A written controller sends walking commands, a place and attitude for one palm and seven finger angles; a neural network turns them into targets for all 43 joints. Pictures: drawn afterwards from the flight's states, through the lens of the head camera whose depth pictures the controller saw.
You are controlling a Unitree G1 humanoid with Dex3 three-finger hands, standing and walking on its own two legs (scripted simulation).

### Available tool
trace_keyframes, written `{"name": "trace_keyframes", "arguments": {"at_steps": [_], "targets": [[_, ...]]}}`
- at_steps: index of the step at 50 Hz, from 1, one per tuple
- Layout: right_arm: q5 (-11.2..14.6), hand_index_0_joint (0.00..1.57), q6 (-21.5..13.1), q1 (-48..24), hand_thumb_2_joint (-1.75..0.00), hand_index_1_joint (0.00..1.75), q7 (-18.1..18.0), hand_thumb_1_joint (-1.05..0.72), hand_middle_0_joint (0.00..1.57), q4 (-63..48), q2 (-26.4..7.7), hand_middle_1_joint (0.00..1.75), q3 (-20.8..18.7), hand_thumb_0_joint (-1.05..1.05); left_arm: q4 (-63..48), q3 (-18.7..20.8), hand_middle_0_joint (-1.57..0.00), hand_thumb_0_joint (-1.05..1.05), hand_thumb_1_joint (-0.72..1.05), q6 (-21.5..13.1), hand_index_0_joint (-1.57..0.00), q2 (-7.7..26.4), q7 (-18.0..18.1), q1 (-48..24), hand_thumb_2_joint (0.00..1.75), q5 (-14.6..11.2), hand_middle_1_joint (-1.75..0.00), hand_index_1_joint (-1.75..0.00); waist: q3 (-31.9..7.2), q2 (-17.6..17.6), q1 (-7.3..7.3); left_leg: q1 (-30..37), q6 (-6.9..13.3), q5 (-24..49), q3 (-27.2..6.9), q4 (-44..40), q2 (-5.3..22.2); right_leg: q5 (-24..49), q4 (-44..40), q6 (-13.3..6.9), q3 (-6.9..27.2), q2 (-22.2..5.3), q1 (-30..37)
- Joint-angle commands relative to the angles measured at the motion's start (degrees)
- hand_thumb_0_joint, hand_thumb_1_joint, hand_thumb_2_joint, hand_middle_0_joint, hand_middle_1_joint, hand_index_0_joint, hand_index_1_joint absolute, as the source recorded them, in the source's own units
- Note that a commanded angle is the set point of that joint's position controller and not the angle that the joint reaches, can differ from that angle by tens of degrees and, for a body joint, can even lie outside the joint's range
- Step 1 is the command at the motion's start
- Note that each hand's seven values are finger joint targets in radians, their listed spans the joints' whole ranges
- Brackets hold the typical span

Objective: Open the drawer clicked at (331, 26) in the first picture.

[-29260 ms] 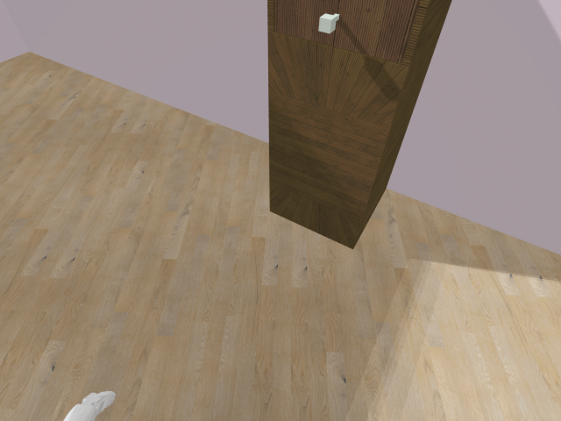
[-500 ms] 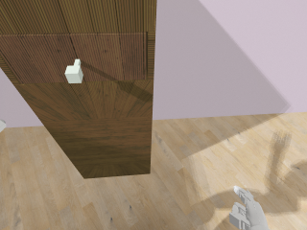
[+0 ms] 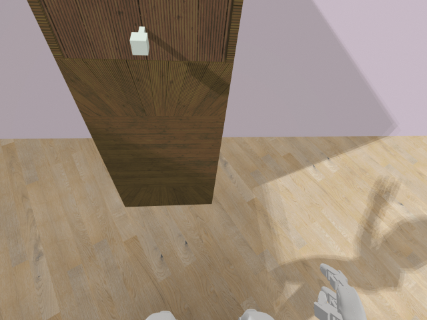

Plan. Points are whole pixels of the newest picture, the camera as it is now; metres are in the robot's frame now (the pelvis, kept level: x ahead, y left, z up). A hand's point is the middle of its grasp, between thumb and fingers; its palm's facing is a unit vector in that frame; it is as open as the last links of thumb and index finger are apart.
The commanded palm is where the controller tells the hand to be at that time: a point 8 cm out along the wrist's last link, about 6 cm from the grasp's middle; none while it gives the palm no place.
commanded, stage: stop stepping back and stand still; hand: left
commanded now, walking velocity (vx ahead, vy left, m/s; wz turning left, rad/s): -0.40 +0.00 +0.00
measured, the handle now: (140, 39) +0.63 +0.19 +0.15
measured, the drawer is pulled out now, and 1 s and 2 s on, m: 0.00 0.00 0.00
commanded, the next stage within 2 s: let the arm hang, fingers relaxed in 0.96 s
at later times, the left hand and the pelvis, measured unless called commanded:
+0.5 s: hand out of the picture +0.05 +0.22 +0.31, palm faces +0.52 -0.77 -0.36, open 7.4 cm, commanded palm -0.01 +0.28 +0.34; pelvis -0.13 +0.00 +0.01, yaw +1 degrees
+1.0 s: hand out of the picture +0.05 +0.19 +0.32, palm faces +0.54 -0.70 -0.47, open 7.4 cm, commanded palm -0.01 +0.27 +0.34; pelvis -0.13 -0.01 +0.00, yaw +1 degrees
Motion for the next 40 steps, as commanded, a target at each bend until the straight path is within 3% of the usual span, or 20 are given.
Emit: {"name": "trace_keyframes", "arguments": {"at_steps": [1,4,9,11,12,13,15,17,21,24,26,27,29,32,35,36,37,38,39,40], "targets": [[-2.0,0.20,-7.6,-1.6,-0.90,0.30,0.6,-0.90,0.20,-7.3,-5.9,0.30,-2.9,0.00,-26.5,17.6,-0.20,0.00,0.90,-8.9,-0.20,19.3,3.2,-6.2,0.90,-1.0,-0.30,-0.30,-25.7,26.4,2.47,12.8,7.1,44.4,-12.2,-11.1,16.9,-16.6,21.4,-0.6,0.2,3.8,1.1],[-0.5,0.20,-8.7,0.0,-0.90,0.30,1.4,-0.90,0.20,-2.1,-5.6,0.30,-3.9,0.00,-4.0,15.6,-0.20,0.00,0.90,-7.5,-0.20,16.9,3.8,-10.9,0.90,-0.4,-0.30,-0.30,-24.7,22.7,0.59,19.3,5.3,41.4,-7.7,-8.6,13.2,-12.7,15.6,-0.4,-1.8,5.4,0.0],[1.4,0.20,-5.3,-2.3,-0.90,0.30,0.3,-0.90,0.20,-4.0,-7.0,0.30,-2.2,0.00,15.5,11.2,-0.20,0.00,0.90,-1.7,-0.20,18.6,1.9,-26.2,0.90,-0.5,-0.30,-0.30,-12.0,15.8,-0.11,1.7,2.5,-14.6,-7.7,-19.7,8.2,-10.2,-10.1,-1.5,-6.9,6.6,15.7],[1.4,0.20,-3.8,-3.4,-0.90,0.30,0.6,-0.90,0.20,-5.2,-6.4,0.30,-1.6,0.00,21.4,6.3,-0.20,0.00,0.90,0.6,-0.20,16.9,0.5,-24.8,0.90,-0.2,-0.30,-0.30,-8.0,3.6,-0.34,-1.1,-0.8,-19.1,-2.2,-6.9,1.2,-17.7,-24.4,-6.2,0.8,-0.5,12.5],[1.3,0.20,-2.8,-4.4,-0.90,0.30,0.6,-0.90,0.20,-5.7,-6.5,0.30,-1.6,0.00,22.0,4.0,-0.20,0.00,0.90,1.5,-0.20,15.4,0.0,-22.5,0.90,-0.2,-0.30,-0.30,-7.0,-6.5,0.43,2.9,-2.2,-12.8,-0.5,13.1,-2.4,-26.3,-32.2,-11.1,15.3,-11.2,0.4],[0.8,0.20,-2.0,-7.0,-0.90,0.30,0.4,-0.90,0.20,-6.0,-7.2,0.30,-1.1,0.00,17.2,0.9,-0.20,0.00,0.90,1.3,-0.20,13.7,-0.1,-24.7,0.90,-0.3,-0.30,-0.30,-3.6,-8.2,1.58,-5.1,-1.7,-13.0,-2.6,27.1,-2.1,-22.4,-34.1,-13.6,21.3,-19.0,-2.5],[0.7,0.20,-2.5,-7.4,-0.90,0.30,0.9,-0.90,0.20,-5.8,-7.2,0.30,-0.9,0.00,12.6,-3.0,-0.20,0.00,0.90,1.0,-0.20,7.6,-0.8,-19.1,0.90,0.6,-0.30,-0.30,-3.3,-9.0,1.15,-12.4,-0.9,-6.1,-3.8,34.4,-0.7,-22.9,-31.1,-8.7,14.1,-14.3,0.4],[-0.3,0.20,-1.5,-8.9,-0.90,0.30,0.4,-0.90,0.20,-6.7,-7.3,0.30,-0.7,0.00,7.6,0.0,-0.20,0.00,0.90,0.0,-0.20,10.1,-0.2,-14.9,0.90,0.5,-0.30,-0.30,-2.2,-8.2,1.34,-10.1,-0.9,-2.3,-0.9,26.9,1.0,-18.7,-29.6,-7.9,6.0,-11.2,0.4],[-1.2,0.20,-2.4,-9.3,-0.90,0.30,-1.8,-0.90,0.20,-7.1,-5.5,0.30,-0.4,0.00,-5.3,4.5,-0.20,0.00,0.90,-3.9,-0.20,13.5,2.4,-15.8,0.90,1.6,-0.30,-0.30,-4.1,-5.7,2.24,0.4,1.7,-10.5,2.0,6.2,2.3,-23.8,-28.8,-10.6,8.3,-12.5,-1.0],[-2.0,0.20,-4.2,-4.7,-0.90,0.30,-3.0,-0.90,0.20,-6.7,-5.4,0.30,-0.5,0.00,-11.9,6.8,-0.20,0.00,0.90,-5.7,-0.20,14.6,4.2,-17.5,0.90,1.5,-0.30,-0.30,-12.5,9.3,0.77,14.2,2.0,-8.8,3.6,-10.4,0.0,-18.9,-14.9,-8.9,5.4,-6.8,1.6],[-1.7,0.20,-5.6,-3.1,-0.90,0.30,-2.2,-0.90,0.20,-7.4,-7.3,0.30,-1.5,0.00,-12.9,6.9,-0.20,0.00,0.90,-7.4,-0.20,14.0,5.3,-21.0,0.90,1.7,-0.30,-0.30,-12.9,33.6,1.29,20.2,7.5,-19.3,-22.1,-20.5,16.7,-16.7,9.4,-3.5,-5.1,3.5,-11.0],[-1.2,0.20,-6.5,-2.3,-0.90,0.30,-1.9,-0.90,0.20,-6.7,-6.4,0.30,-1.7,0.00,-10.7,6.5,-0.20,0.00,0.90,-7.5,-0.20,14.7,5.0,-22.2,0.90,1.9,-0.30,-0.30,-11.2,29.8,0.07,19.6,10.5,-11.7,-26.3,-21.4,21.2,-16.5,19.0,-2.7,-3.4,3.4,-14.9],[-0.3,0.20,-6.9,-0.8,-0.90,0.30,-1.1,-0.90,0.20,-3.0,-6.5,0.30,-2.6,0.00,1.5,8.6,-0.20,0.00,0.90,-6.3,-0.20,17.4,4.0,-25.2,0.90,2.6,-0.30,-0.30,-12.1,19.4,0.07,16.8,11.8,-4.0,-21.0,-17.9,19.2,-12.2,20.6,-2.1,-0.5,0.8,-13.4],[1.2,0.20,-6.2,-1.4,-0.90,0.30,-0.3,-0.90,0.20,-3.3,-7.2,0.30,-2.9,0.00,12.9,6.8,-0.20,0.00,0.90,-3.6,-0.20,14.7,2.8,-24.4,0.90,2.5,-0.30,-0.30,-11.3,17.4,1.33,10.5,8.3,1.1,-7.2,-13.6,12.6,-6.9,8.4,-1.3,-5.7,1.7,-3.1],[1.6,0.20,-4.7,-2.9,-0.90,0.30,-0.3,-0.90,0.20,-5.2,-7.7,0.30,-1.6,0.00,18.2,4.0,-0.20,0.00,0.90,-1.2,-0.20,13.0,1.7,-22.1,0.90,1.5,-0.30,-0.30,-7.4,15.2,1.79,-5.9,5.7,-10.4,-2.4,-10.3,10.1,-1.1,-4.5,-0.7,-10.1,4.1,16.3],[1.7,0.20,-4.6,-3.7,-0.90,0.30,-0.3,-0.90,0.20,-5.8,-7.6,0.30,-1.3,0.00,18.7,3.1,-0.20,0.00,0.90,-0.8,-0.20,12.5,1.5,-21.1,0.90,1.2,-0.30,-0.30,-7.2,11.2,1.93,-11.4,4.6,-15.7,-0.8,-6.2,8.5,-3.3,-7.1,-1.5,-7.5,2.6,21.9],[1.6,0.20,-4.4,-3.9,-0.90,0.30,-0.2,-0.90,0.20,-6.3,-6.8,0.30,-1.2,0.00,19.4,2.8,-0.20,0.00,0.90,-0.3,-0.20,12.7,1.4,-18.3,0.90,1.3,-0.30,-0.30,-7.0,1.5,2.19,-15.3,3.0,-18.1,1.6,4.7,4.3,-11.2,-15.4,-4.7,3.7,-3.6,22.9],[1.4,0.20,-4.0,-5.3,-0.90,0.30,-0.1,-0.90,0.20,-7.2,-6.5,0.30,-1.5,0.00,16.7,3.3,-0.20,0.00,0.90,0.1,-0.20,13.9,1.4,-17.8,0.90,1.0,-0.30,-0.30,-5.5,-12.7,2.55,-18.4,1.3,-19.3,2.2,21.9,0.1,-19.4,-27.1,-10.5,26.8,-16.8,17.6],[0.5,0.20,-3.7,-6.7,-0.90,0.30,0.0,-0.90,0.20,-6.4,-7.9,0.30,-1.7,0.00,14.3,3.0,-0.20,0.00,0.90,-1.0,-0.20,12.8,1.4,-19.5,0.90,1.0,-0.30,-0.30,-3.6,-9.6,2.49,-17.4,1.1,-15.9,-2.1,32.1,1.2,-13.4,-29.6,-11.9,28.4,-20.7,13.0],[0.3,0.20,-4.0,-5.8,-0.90,0.30,0.7,-0.90,0.20,-5.6,-7.4,0.30,-1.5,0.00,9.9,2.5,-0.20,0.00,0.90,-2.4,-0.20,11.5,1.2,-19.7,0.90,1.6,-0.30,-0.30,-6.4,-6.7,1.47,-13.7,0.9,-11.8,-3.5,33.0,2.6,-10.2,-27.8,-11.1,22.0,-18.7,11.7]]}}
